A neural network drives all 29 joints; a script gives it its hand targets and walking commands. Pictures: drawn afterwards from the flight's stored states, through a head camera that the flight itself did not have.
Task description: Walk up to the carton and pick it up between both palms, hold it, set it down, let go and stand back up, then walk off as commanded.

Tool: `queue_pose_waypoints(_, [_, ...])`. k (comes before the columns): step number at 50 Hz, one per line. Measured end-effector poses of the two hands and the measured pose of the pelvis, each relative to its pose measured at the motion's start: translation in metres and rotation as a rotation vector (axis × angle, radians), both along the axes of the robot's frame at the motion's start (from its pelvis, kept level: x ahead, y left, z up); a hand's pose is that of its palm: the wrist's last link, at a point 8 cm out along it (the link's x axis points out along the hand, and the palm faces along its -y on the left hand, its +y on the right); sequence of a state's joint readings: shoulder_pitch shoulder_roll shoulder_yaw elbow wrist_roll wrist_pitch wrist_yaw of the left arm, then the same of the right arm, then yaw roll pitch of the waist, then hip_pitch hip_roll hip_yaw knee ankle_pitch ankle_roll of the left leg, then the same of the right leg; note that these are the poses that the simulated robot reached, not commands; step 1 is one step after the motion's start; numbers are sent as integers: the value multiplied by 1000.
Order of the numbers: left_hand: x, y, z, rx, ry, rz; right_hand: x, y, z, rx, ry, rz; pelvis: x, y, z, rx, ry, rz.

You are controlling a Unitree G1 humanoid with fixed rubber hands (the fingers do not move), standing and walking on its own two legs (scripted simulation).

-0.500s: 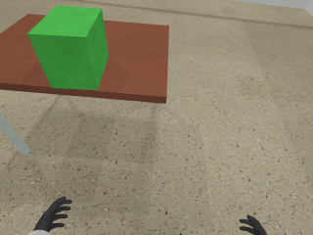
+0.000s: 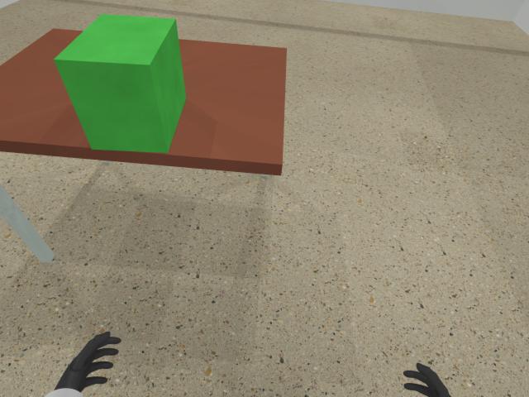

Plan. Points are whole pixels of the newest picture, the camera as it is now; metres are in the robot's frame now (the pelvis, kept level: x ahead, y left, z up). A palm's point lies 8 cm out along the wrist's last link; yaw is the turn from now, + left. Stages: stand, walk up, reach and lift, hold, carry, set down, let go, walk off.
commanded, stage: stand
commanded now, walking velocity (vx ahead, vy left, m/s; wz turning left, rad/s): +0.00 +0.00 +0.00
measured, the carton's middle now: (134, 83) +0.84 +0.36 +0.05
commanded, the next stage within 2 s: walk up in 0.28 s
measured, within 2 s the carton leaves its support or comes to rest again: neither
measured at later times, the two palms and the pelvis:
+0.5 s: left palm (68, 393) +0.15 +0.28 -0.06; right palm out of the picture +0.12 -0.28 -0.09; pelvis -0.01 +0.00 +0.00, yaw +0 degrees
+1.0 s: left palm out of the picture +0.15 +0.47 -0.07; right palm out of the picture +0.10 -0.20 -0.07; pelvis +0.04 +0.13 +0.00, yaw +4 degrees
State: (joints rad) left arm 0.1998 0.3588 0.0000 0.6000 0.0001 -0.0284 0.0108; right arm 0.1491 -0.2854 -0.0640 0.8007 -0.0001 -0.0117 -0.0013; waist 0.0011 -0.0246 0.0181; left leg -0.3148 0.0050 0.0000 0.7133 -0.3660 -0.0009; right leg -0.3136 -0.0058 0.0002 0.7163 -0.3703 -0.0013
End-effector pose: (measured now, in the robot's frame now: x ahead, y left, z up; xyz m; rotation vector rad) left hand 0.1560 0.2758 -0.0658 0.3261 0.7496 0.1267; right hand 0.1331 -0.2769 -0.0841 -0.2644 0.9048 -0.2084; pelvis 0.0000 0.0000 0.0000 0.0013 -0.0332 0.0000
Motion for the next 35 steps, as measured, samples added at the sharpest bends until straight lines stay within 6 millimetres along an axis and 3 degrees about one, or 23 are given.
queue_pose_waypoints(25, [-9,2,2,5,-16,-5,-18,-3,-2,5,18,-5,-10,1,0,-1,-16,-1])
queue_pose_waypoints(28, [-19,21,5,58,-8,6,-12,-6,2,16,-5,10,-7,7,-1,-9,-22,-3])
queue_pose_waypoints(32, [-44,70,15,168,46,49,5,-7,4,-4,-24,32,0,26,-3,-23,-25,8])
queue_pose_waypoints(35, [-55,108,24,234,74,73,22,5,3,-13,-42,51,6,48,-6,-41,-23,16])
